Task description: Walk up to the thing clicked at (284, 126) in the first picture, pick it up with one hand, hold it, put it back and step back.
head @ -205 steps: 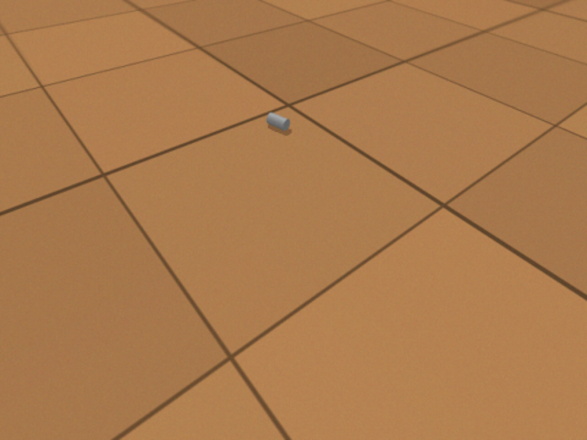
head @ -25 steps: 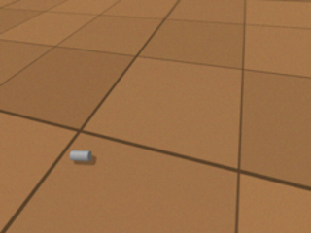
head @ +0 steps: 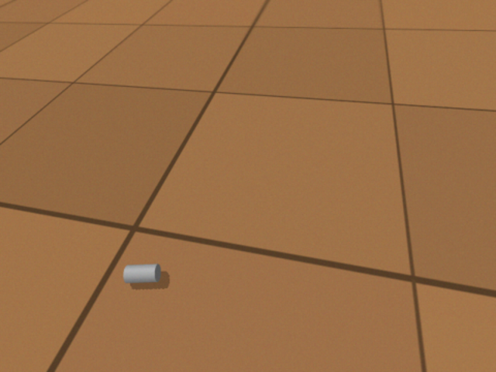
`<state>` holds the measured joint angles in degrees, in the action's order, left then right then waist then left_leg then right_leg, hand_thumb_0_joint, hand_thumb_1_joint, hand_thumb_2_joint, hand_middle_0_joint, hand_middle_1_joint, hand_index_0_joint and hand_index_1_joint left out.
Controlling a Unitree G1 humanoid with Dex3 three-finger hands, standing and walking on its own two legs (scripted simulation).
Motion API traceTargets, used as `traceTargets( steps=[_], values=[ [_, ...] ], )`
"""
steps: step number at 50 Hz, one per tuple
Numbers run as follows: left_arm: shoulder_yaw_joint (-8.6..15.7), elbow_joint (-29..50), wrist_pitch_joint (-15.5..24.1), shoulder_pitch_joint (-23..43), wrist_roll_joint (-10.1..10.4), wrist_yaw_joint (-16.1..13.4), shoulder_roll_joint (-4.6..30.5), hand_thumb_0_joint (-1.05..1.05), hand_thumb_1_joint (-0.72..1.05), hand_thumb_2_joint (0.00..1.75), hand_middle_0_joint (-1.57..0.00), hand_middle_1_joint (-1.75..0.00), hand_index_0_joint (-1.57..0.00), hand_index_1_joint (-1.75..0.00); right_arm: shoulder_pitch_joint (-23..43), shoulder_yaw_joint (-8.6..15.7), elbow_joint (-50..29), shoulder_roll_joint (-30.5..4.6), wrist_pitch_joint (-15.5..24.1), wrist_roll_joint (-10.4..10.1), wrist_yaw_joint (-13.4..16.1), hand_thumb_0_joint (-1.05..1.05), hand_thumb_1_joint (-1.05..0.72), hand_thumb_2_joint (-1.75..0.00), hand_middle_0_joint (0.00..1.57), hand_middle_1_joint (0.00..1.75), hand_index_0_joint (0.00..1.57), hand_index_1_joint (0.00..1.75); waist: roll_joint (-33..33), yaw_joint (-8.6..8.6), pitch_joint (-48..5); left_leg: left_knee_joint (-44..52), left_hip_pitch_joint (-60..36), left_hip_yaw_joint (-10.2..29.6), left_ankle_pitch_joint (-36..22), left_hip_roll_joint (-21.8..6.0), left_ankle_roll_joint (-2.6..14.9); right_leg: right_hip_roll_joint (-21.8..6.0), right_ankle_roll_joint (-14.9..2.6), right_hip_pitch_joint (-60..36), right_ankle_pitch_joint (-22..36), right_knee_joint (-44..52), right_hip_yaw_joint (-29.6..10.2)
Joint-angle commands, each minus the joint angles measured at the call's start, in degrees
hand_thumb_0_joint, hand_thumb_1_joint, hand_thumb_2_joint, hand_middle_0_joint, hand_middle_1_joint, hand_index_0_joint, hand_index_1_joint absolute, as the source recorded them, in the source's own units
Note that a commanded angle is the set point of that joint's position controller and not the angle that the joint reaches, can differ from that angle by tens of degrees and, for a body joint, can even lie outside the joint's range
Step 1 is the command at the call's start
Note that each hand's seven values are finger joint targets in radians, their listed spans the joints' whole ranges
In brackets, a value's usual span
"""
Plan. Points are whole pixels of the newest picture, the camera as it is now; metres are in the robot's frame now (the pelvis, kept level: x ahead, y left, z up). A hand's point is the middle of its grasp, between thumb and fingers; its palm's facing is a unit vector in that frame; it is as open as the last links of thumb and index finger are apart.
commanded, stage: walk up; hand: left
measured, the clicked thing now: (142, 273) +0.68 +0.50 -0.70
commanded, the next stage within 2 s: none
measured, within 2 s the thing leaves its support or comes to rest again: neither
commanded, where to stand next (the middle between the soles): +0.23 +0.21 m, yaw -2 degrees
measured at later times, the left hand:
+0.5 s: hand out of the picture +0.16 +0.51 -0.13, palm faces -0.04 -0.87 -0.49, open 7.4 cm
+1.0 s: hand out of the picture +0.28 +0.53 -0.13, palm faces -0.05 -0.93 -0.37, open 7.4 cm
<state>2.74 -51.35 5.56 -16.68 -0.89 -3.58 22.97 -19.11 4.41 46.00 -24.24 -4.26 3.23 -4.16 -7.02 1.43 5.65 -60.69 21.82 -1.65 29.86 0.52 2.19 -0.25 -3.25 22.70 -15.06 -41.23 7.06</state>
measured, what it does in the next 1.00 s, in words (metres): steps to the left: left foot, then right foot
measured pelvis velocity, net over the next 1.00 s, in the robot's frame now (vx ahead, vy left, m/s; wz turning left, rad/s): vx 0.18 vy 0.28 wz -0.04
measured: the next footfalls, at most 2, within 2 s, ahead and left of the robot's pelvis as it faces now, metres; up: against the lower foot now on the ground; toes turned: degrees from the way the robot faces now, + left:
left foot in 0.30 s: +0.14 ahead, +0.31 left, +0.00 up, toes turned +4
right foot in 0.74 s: +0.27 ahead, +0.12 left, +0.00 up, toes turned -5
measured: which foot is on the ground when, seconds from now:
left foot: up 0.00-0.28, down 0.30-0.76, up 0.78-0.96, down 0.98-1.00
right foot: down 0.00-0.32, up 0.34-0.72, down 0.74-1.00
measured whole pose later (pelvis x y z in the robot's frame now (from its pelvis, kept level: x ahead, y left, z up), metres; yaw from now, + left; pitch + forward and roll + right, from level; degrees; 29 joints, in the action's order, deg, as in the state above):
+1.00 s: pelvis +0.18 +0.28 +0.00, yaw -2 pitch -3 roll +1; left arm 1.2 -50.3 0.6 -11.0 -1.6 1.0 21.5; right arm -14.2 2.3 50.6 -24.5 4.0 0.7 0.2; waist 0.6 -1.4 5.0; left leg -40.4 19.4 -1.7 17.5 -1.0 0.1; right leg -4.5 -1.0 22.2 -18.5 -43.5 -0.2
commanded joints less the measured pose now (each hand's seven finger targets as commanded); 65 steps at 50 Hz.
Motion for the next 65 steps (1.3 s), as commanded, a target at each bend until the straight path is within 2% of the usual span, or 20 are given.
traceTargets(
  steps=[1, 11, 15, 16, 17, 19, 23, 27, 31, 35, 37, 38, 39, 43, 48, 50, 51, 52, 59, 65],
  values=[
    [5.56, 4.31, 1.0, -2.12, 0.38, -2.07, 18.85, 0.0, 0.9, 0.9, -0.2, -0.3, -0.2, -0.3, -0.09, 5.15, -4.57, -14.96, 1.06, -0.01, 0.4, 0.0, -0.9, -0.9, 0.2, 0.3, 0.2, 0.3, 8.61, -1.38, 0.31, -9.02, 17.05, 10.58, -3.54, -6.89, -1.93, -21.43, -10.56, -6.99, -22.08, 24.97, -31.76],
    [7.3, 4.86, 1.08, -0.23, -1.32, -0.95, 23.48, 0.0, 0.9, 0.9, -0.2, -0.3, -0.2, -0.3, 3.04, 5.9, -4.96, -12.72, 0.77, -0.42, -2.2, 0.0, -0.9, -0.9, 0.2, 0.3, 0.2, 0.3, 20.0, -0.85, -1.22, 8.39, 3.68, 1.38, -6.61, -8.62, -3.32, -13.8, -7.52, 5.91, -20.01, 18.07, -12.58],
    [6.22, 4.63, -0.63, 3.41, -1.9, -1.03, 19.79, 0.0, 0.9, 0.9, -0.2, -0.3, -0.2, -0.3, -11.3, 7.47, 0.44, -13.82, 1.81, -0.22, -0.94, 0.0, -0.9, -0.9, 0.2, 0.3, 0.2, 0.3, 5.91, 7.25, -7.57, 20.62, -17.75, -4.34, -4.46, -2.64, -2.61, -9.41, -3.55, 15.37, -24.27, -4.07, -6.09],
    [4.41, 4.38, -1.28, 0.73, -1.71, -1.03, 13.7, 0.0, 0.9, 0.9, -0.2, -0.3, -0.2, -0.3, -14.88, 8.02, 0.81, -16.55, 2.31, 0.6, -0.07, 0.0, -0.9, -0.9, 0.2, 0.3, 0.2, 0.3, -9.25, 9.51, -5.67, 31.47, -19.09, 6.85, 6.77, -6.05, -1.38, -3.93, -0.82, 21.87, -20.85, -23.22, -1.86],
    [2.86, 5.46, -1.39, 0.46, -0.33, -1.25, 10.05, 0.0, 0.9, 0.9, -0.2, -0.3, -0.2, -0.3, -10.85, 8.08, -1.64, -20.79, 3.16, 0.56, 0.44, 0.0, -0.9, -0.9, 0.2, 0.3, 0.2, 0.3, -19.37, 7.38, -1.79, 44.35, -12.39, 31.65, 20.44, -17.16, 1.03, 3.37, 1.26, 31.98, -22.22, -35.43, -4.36],
    [3.67, 3.88, -0.57, 2.35, 0.06, -2.01, 18.01, 0.0, 0.9, 0.9, -0.2, -0.3, -0.2, -0.3, 1.62, 7.96, -4.51, -24.39, 3.49, -1.03, 0.85, 0.0, -0.9, -0.9, 0.2, 0.3, 0.2, 0.3, -11.31, 2.72, 3.29, 51.68, -4.14, 44.02, 28.38, -24.01, 11.13, -3.95, -0.06, 28.35, -15.2, -36.33, -9.29],
    [4.25, -1.73, -0.01, -3.97, 1.6, 0.51, 16.6, 0.0, 0.9, 0.9, -0.2, -0.3, -0.2, -0.3, 1.15, 4.88, -3.86, -16.16, 5.47, -1.44, 1.77, 0.0, -0.9, -0.9, 0.2, 0.3, 0.2, 0.3, -5.29, -0.73, 3.28, 39.46, -5.24, 19.25, -0.7, -13.53, 7.51, -5.84, 1.02, 19.93, -5.94, -26.59, -7.71],
    [3.57, 1.55, 0.11, 1.13, 0.39, 2.31, 13.95, 0.0, 0.9, 0.9, -0.2, -0.3, -0.2, -0.3, -3.32, 4.16, -3.08, -15.73, 6.72, -1.95, 2.05, 0.0, -0.9, -0.9, 0.2, 0.3, 0.2, 0.3, -0.68, 0.66, 1.84, 39.48, -8.81, 17.73, -14.51, -17.43, 12.98, -5.51, 1.6, 15.33, -7.2, -14.19, -6.01],
    [2.79, 3.73, -0.77, 4.13, 0.24, 2.58, 10.45, 0.0, 0.9, 0.9, -0.2, -0.3, -0.2, -0.3, -4.0, 2.54, -2.51, -13.68, 7.43, -2.71, 3.71, 0.0, -0.9, -0.9, 0.2, 0.3, 0.2, 0.3, 2.92, -0.01, -1.76, 33.06, -9.59, 11.57, -50.5, -16.94, 8.25, -2.94, 0.51, 5.92, -1.41, -6.12, -4.34],
    [2.72, 2.88, -1.36, 1.52, 0.8, 1.98, 9.41, 0.0, 0.9, 0.9, -0.2, -0.3, -0.2, -0.3, -1.9, 1.67, -1.98, -12.52, 6.98, -3.94, 5.05, 0.0, -0.9, -0.9, 0.2, 0.3, 0.2, 0.3, 5.41, -2.79, -8.04, 20.66, -11.11, 3.84, -56.88, -10.45, 2.06, 0.99, -0.84, -9.11, 11.04, 9.7, -1.7],
    [4.38, 2.0, -1.14, -4.4, 0.56, 1.33, 15.22, 0.0, 0.9, 0.9, -0.2, -0.3, -0.2, -0.3, -1.15, 0.37, -2.51, -9.36, 7.27, -4.71, 5.26, 0.0, -0.9, -0.9, 0.2, 0.3, 0.2, 0.3, 12.87, -6.67, -14.42, 2.12, 0.26, 1.09, -39.84, -4.64, -2.66, -11.95, -8.2, -23.31, 25.55, 10.85, -20.11],
    [4.02, 3.0, -1.21, -3.37, 1.07, 1.2, 14.76, 0.0, 0.9, 0.9, -0.2, -0.3, -0.2, -0.3, -3.76, -0.17, -1.87, -8.01, 6.72, -4.42, 5.64, 0.0, -0.9, -0.9, 0.2, 0.3, 0.2, 0.3, 14.85, -5.62, -15.17, -3.08, 8.31, 1.88, -2.46, 0.3, -3.85, -23.13, -15.2, -26.86, 28.54, 12.43, -34.85],
    [4.59, 4.0, -1.38, -3.43, 1.66, 2.01, 16.82, 0.0, 0.9, 0.9, -0.2, -0.3, -0.2, -0.3, -3.96, 1.42, -2.24, -12.12, 6.49, -3.28, 5.63, 0.0, -0.9, -0.9, 0.2, 0.3, 0.2, 0.3, 13.99, -5.25, -14.85, -6.98, 12.62, 2.59, 10.58, -0.42, -2.61, -26.43, -20.0, -27.24, 13.02, 15.31, -41.05],
    [3.41, 5.09, -1.94, 5.14, -0.25, 2.39, 15.08, 0.0, 0.9, 0.9, -0.2, -0.3, -0.2, -0.3, -3.5, 1.4, 2.07, -11.68, 6.75, -3.37, 4.08, 0.0, -0.9, -0.9, 0.2, 0.3, 0.2, 0.3, 12.59, -1.51, -5.74, 4.58, 4.99, 2.29, 2.03, -2.69, -0.36, -15.57, -11.8, -6.73, -11.13, 19.09, -24.73],
    [2.45, 5.0, -4.38, 10.76, -0.1, 3.76, 12.03, 0.0, 0.9, 0.9, -0.2, -0.3, -0.2, -0.3, -6.66, 0.7, 6.75, -7.99, 8.63, -2.61, 5.15, 0.0, -0.9, -0.9, 0.2, 0.3, 0.2, 0.3, 15.76, 1.26, -6.01, 28.95, -12.25, -4.33, -20.35, 1.1, -2.71, -6.95, -6.01, 3.13, 0.87, 5.47, -11.19],
    [1.16, 5.79, -5.79, 10.74, 0.52, 3.97, 6.81, 0.0, 0.9, 0.9, -0.2, -0.3, -0.2, -0.3, -6.17, 1.97, 6.64, -13.53, 9.42, -1.06, 6.6, 0.0, -0.9, -0.9, 0.2, 0.3, 0.2, 0.3, 4.01, 2.17, -3.54, 38.01, -12.96, 12.89, -16.49, -9.9, -0.28, -1.25, -1.31, 11.91, -5.17, -6.81, -8.93],
    [1.26, 5.11, -6.74, 7.75, 0.42, 3.76, 7.05, 0.0, 0.9, 0.9, -0.2, -0.3, -0.2, -0.3, -0.64, 2.52, 3.91, -17.91, 9.75, -1.06, 7.1, 0.0, -0.9, -0.9, 0.2, 0.3, 0.2, 0.3, -0.09, -0.04, -2.11, 45.89, -5.9, 31.52, -5.71, -23.31, 5.69, -0.02, 1.38, 11.97, -13.26, -10.63, -10.88],
    [2.73, 3.76, -7.3, 8.74, -0.06, 3.41, 12.39, 0.0, 0.9, 0.9, -0.2, -0.3, -0.2, -0.3, 4.06, 3.24, 3.18, -20.7, 9.46, -1.98, 7.19, 0.0, -0.9, -0.9, 0.2, 0.3, 0.2, 0.3, 1.31, 0.4, 1.15, 46.37, 1.84, 34.32, -1.41, -27.48, 11.81, -3.71, 1.84, 7.53, -15.36, -15.59, -13.53],
    [2.97, -0.09, -7.06, 6.97, 0.47, 4.48, 9.85, 0.0, 0.9, 0.9, -0.2, -0.3, -0.2, -0.3, 4.18, 1.68, 4.97, -15.66, 10.0, -1.97, 7.43, 0.0, -0.9, -0.9, 0.2, 0.3, 0.2, 0.3, -4.0, -1.08, -5.93, 33.55, -13.3, 13.56, -39.7, -16.51, 7.1, -3.79, 2.42, 4.57, -11.15, -8.19, -9.81],
    [2.46, -2.83, -6.27, 5.49, 0.42, 4.33, 8.89, 0.0, 0.9, 0.9, -0.2, -0.3, -0.2, -0.3, 7.77, 0.63, 4.21, -14.88, 8.38, -2.58, 6.91, 0.0, -0.9, -0.9, 0.2, 0.3, 0.2, 0.3, -3.52, -2.58, -9.17, 27.31, -9.34, 7.66, -39.31, -12.4, 5.25, -0.87, 1.6, -8.5, -2.06, 9.82, -4.14]
  ],
)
